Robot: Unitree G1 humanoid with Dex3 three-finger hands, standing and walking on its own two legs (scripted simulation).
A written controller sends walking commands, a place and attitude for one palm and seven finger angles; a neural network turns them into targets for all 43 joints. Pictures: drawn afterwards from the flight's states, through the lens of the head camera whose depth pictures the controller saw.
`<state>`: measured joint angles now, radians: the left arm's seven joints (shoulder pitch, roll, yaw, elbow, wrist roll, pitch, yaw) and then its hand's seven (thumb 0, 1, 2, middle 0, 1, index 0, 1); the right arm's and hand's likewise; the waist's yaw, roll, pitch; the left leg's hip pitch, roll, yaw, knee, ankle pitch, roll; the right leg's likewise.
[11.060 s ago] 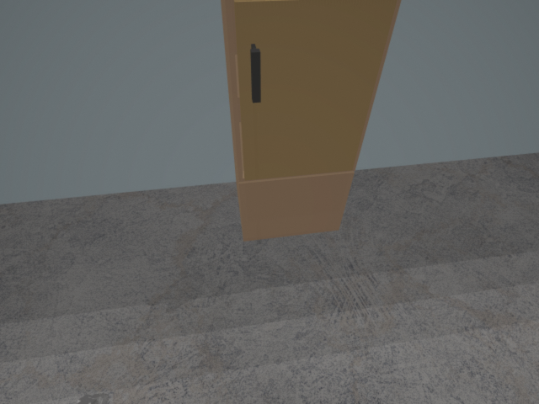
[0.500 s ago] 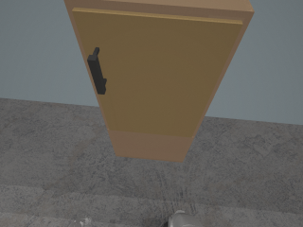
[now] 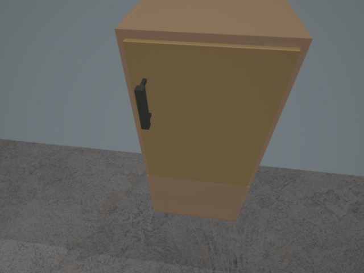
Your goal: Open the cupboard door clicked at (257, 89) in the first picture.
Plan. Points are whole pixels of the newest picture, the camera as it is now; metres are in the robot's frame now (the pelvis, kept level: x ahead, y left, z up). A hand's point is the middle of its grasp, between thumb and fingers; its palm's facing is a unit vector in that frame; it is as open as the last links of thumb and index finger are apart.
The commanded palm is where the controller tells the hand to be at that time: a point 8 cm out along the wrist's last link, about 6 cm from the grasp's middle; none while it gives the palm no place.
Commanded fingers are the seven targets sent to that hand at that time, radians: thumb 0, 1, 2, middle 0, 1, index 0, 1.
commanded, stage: come to a stop and stand still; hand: left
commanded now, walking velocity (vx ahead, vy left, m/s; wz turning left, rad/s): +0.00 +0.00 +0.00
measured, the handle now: (144, 104) +0.54 +0.15 +0.08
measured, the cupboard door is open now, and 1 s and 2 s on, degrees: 0 0 0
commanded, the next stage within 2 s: look again from close up in 0.42 s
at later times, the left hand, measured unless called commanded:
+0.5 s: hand out of the picture +0.00 +0.20 -0.15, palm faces -0.02 -0.98 -0.22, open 7.4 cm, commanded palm none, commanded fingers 0.00 0.90 0.90 -0.20 -0.30 -0.20 -0.30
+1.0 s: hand out of the picture +0.07 +0.18 -0.15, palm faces -0.01 -0.97 -0.23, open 7.3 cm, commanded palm none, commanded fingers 0.00 0.90 0.90 -0.20 -0.30 -0.20 -0.30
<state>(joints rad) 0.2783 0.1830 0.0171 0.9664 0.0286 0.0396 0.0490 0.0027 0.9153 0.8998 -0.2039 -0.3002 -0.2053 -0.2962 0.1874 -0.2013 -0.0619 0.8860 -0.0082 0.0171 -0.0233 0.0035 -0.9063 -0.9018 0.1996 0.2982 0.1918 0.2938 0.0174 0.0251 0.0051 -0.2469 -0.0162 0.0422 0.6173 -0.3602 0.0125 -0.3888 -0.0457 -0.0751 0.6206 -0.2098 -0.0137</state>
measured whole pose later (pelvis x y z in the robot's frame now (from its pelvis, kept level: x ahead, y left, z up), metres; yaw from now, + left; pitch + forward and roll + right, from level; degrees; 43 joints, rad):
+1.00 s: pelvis +0.03 +0.00 +0.02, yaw -1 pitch -1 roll +1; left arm 0.24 0.16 -0.02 1.09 0.01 -0.02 0.04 0.01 0.93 0.90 -0.20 -0.30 -0.20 -0.30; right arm 0.28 -0.17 0.02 1.10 -0.01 -0.03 -0.04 0.01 -0.91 -0.90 0.20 0.30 0.20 0.29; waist -0.01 0.02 0.02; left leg -0.10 -0.03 0.06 0.39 -0.28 0.03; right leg -0.22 0.03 0.00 0.45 -0.22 -0.03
